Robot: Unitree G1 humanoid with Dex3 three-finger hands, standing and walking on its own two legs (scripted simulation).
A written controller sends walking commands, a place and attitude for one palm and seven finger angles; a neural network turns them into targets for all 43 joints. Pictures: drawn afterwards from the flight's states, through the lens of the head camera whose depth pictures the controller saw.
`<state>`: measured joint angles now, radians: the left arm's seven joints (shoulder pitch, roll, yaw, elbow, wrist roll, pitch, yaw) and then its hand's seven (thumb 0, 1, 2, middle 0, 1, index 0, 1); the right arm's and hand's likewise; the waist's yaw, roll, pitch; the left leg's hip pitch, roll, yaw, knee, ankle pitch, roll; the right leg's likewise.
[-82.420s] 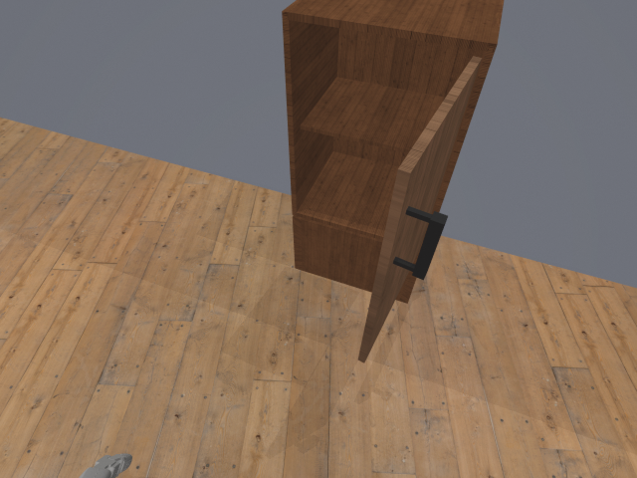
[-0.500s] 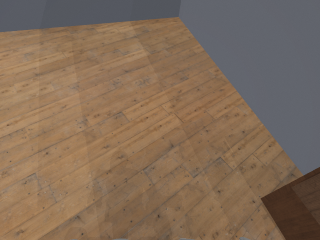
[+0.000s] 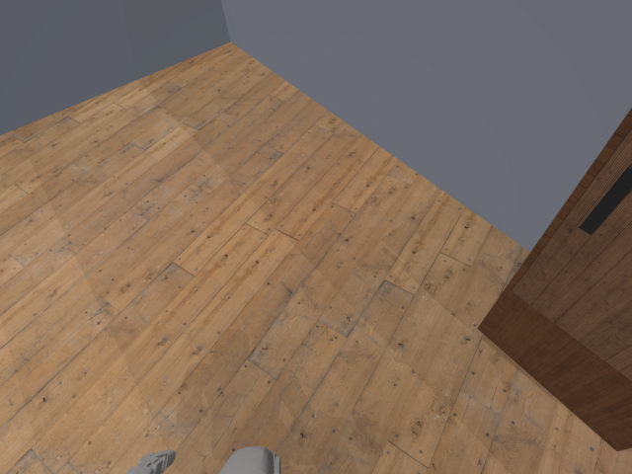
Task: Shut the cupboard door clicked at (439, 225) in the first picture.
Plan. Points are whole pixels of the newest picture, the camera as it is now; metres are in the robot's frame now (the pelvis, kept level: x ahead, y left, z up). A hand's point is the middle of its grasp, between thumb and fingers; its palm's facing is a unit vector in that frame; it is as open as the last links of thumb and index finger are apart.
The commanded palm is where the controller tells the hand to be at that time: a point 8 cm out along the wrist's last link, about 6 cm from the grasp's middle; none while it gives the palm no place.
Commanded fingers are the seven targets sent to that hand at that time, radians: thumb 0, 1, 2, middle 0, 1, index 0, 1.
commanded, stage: turn to face it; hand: left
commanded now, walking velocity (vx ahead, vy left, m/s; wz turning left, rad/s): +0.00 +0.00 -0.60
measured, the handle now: (617, 194) +0.54 -0.46 -0.01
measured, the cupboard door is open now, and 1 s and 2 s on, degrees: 2 2 2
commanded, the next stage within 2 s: take the last steps up to it in 1.28 s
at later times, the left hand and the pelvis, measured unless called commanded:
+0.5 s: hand (184, 458) +0.16 +0.22 -0.17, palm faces -0.21 -0.95 -0.22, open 7.4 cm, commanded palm none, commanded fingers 0.00 0.90 0.90 -0.20 -0.30 -0.20 -0.30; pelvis +0.04 +0.03 +0.01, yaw -16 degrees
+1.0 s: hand (270, 406) +0.23 +0.10 -0.15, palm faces -0.51 -0.83 -0.24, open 7.4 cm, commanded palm none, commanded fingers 0.00 0.90 0.90 -0.20 -0.30 -0.20 -0.30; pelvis +0.06 -0.03 +0.01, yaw -33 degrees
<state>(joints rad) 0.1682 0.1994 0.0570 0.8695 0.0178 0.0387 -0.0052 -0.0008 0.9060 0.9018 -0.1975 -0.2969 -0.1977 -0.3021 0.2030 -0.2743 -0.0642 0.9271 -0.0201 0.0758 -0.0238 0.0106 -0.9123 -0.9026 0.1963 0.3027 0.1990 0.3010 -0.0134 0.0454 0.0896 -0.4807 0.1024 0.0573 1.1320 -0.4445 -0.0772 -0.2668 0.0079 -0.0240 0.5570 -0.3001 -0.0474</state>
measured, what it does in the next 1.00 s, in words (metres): steps on the spot, turning right: left foot, then right foot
